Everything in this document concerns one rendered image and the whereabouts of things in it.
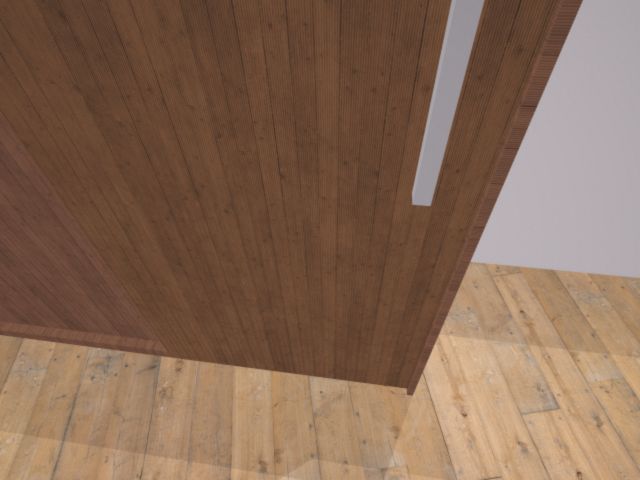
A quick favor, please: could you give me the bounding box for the handle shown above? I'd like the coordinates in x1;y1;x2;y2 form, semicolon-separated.
412;0;484;206

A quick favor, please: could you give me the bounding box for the wardrobe door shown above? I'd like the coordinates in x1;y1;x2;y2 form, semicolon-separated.
0;115;160;342
0;0;560;389

